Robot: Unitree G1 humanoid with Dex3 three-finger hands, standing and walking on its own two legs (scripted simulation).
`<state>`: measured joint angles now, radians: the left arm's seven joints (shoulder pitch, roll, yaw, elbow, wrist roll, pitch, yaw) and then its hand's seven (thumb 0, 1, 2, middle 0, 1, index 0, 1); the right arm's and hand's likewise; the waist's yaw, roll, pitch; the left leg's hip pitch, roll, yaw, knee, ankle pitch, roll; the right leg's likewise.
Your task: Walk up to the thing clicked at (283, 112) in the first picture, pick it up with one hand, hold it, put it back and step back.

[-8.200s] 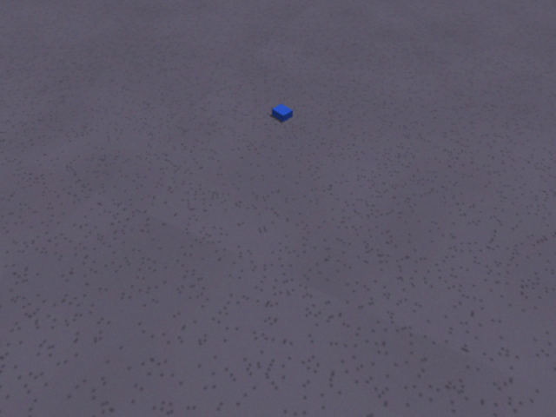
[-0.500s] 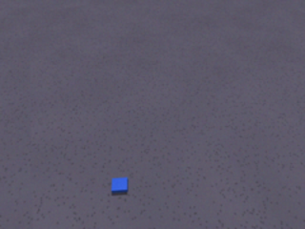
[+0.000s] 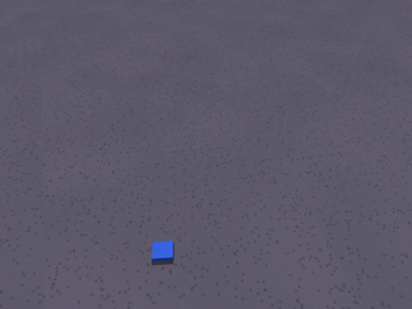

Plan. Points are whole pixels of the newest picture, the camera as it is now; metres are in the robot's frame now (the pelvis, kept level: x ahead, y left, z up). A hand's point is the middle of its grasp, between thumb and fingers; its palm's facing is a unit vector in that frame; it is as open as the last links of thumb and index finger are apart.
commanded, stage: stand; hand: left
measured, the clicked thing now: (163, 251) +0.51 +0.20 -0.76
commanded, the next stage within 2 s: walk up in 0.50 s
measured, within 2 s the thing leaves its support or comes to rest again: neither
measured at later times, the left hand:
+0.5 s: hand out of the picture +0.07 +0.25 -0.16, palm faces -0.02 -0.94 -0.34, open 7.4 cm
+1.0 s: hand out of the picture +0.12 +0.23 -0.17, palm faces -0.05 -0.95 -0.32, open 7.4 cm
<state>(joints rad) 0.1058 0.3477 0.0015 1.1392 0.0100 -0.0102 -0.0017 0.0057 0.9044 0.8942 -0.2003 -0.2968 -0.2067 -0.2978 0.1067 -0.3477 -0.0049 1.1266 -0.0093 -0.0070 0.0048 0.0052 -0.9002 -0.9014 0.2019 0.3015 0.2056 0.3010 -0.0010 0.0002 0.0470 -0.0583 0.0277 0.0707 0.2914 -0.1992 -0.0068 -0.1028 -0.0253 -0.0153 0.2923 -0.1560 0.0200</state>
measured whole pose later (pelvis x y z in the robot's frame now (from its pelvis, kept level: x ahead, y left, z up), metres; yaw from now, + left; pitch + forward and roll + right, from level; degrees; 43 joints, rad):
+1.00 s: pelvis +0.04 -0.03 -0.01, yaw -2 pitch -2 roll +0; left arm 0.18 0.37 0.06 0.97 0.03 0.05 -0.03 0.01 0.90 0.89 -0.20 -0.30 -0.21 -0.30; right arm 0.22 -0.36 -0.05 0.97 -0.02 -0.05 -0.02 0.01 -0.90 -0.90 0.20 0.30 0.21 0.30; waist 0.00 -0.03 0.08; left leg -0.10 0.05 0.05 0.47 -0.34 -0.01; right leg -0.24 0.03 0.01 0.69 -0.46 -0.02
